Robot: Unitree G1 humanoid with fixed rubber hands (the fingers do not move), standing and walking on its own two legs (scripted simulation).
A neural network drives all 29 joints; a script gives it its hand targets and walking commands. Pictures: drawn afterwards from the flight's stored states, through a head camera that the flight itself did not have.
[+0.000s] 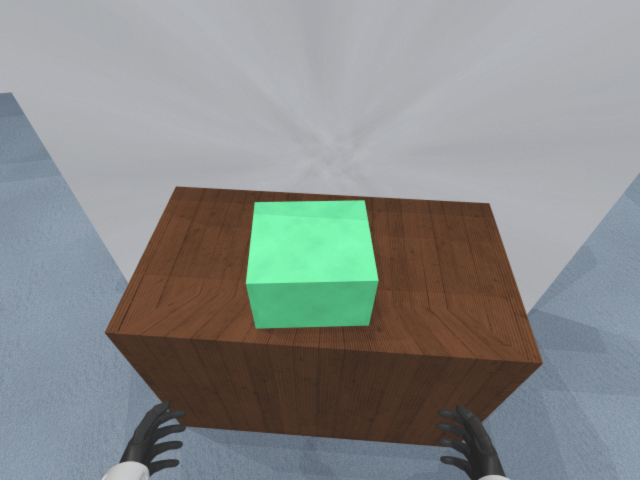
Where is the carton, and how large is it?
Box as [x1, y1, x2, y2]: [246, 200, 378, 328]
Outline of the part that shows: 364,200 255,202 246,286 256,328 368,325 378,280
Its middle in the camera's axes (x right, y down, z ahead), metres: -0.01 +0.04 +0.75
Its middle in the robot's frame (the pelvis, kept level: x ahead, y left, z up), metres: +0.52 +0.03 -0.11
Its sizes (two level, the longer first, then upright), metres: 0.218 0.197 0.147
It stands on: a pedestal, 0.57 m high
